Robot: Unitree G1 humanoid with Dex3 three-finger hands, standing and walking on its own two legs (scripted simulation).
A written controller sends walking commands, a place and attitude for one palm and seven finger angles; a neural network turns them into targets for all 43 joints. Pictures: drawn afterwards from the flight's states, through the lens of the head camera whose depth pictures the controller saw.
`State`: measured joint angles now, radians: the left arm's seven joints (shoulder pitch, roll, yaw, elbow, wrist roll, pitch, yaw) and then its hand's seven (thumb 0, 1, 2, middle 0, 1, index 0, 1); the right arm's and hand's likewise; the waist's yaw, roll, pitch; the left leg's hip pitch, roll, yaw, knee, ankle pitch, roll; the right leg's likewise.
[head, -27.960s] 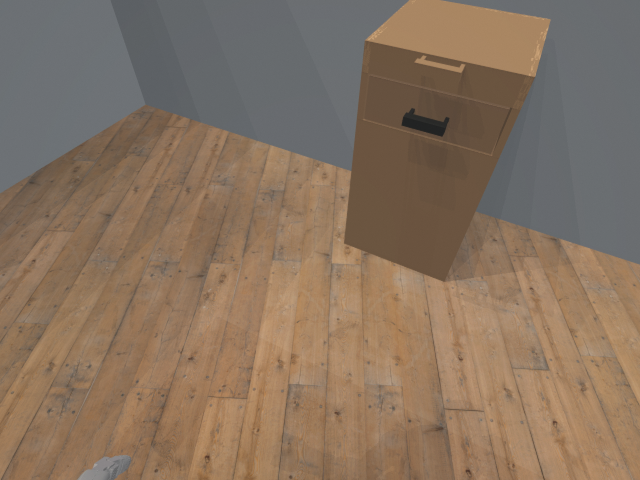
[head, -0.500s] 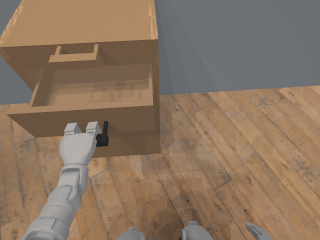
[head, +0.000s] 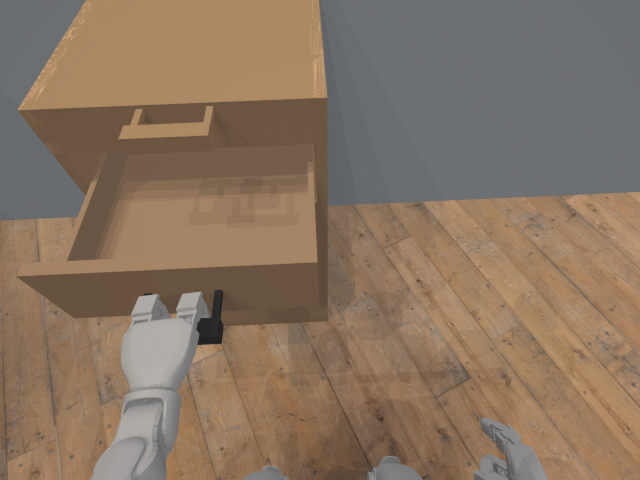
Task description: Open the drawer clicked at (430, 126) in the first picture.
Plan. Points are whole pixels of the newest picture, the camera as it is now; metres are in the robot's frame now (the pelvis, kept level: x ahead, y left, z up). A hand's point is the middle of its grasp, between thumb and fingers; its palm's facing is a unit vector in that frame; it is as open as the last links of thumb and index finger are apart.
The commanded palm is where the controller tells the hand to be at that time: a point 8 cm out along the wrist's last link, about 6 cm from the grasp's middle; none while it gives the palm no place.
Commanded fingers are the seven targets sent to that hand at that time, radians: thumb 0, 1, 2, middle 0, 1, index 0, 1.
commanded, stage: pull the drawer open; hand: left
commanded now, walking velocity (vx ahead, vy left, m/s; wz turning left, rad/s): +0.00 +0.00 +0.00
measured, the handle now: (180, 315) +0.33 +0.22 -0.04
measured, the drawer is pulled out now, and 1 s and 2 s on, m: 0.22 0.30 0.30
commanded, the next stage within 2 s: open the thumb to release the handle in 1.08 s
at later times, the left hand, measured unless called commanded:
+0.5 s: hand (171, 405) +0.22 +0.21 -0.06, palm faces -0.04 -0.07 -1.00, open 6.0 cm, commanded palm +0.19 +0.21 +0.00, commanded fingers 0.00 0.90 0.90 -0.40 -1.35 -0.40 -1.35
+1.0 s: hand (167, 429) +0.19 +0.20 -0.06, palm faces -0.05 -0.10 -0.99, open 6.2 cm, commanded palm +0.15 +0.21 +0.00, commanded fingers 0.00 0.90 0.90 -0.40 -1.35 -0.40 -1.35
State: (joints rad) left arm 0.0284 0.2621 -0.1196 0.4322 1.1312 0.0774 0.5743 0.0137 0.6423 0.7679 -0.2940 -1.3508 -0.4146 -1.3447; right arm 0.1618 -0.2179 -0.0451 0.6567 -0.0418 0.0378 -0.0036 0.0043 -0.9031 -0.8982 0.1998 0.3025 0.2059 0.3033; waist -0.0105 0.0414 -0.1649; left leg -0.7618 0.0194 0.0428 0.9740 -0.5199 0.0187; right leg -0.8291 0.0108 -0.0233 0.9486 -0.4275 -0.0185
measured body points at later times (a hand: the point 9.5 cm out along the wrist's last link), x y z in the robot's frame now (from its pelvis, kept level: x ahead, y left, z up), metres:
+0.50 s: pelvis +0.00 -0.01 -0.01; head +0.06 -0.02 +0.44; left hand +0.22 +0.21 +0.00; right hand +0.18 -0.24 -0.12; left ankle -0.03 +0.11 -0.68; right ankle +0.01 -0.11 -0.68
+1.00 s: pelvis +0.00 -0.01 -0.02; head +0.07 -0.03 +0.43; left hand +0.19 +0.20 +0.00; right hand +0.20 -0.25 -0.12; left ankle -0.03 +0.11 -0.68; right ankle +0.01 -0.11 -0.68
